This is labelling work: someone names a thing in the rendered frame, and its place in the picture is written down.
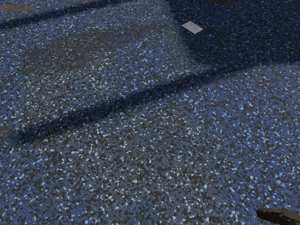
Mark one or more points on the right robot hand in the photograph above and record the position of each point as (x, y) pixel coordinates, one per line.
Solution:
(282, 216)

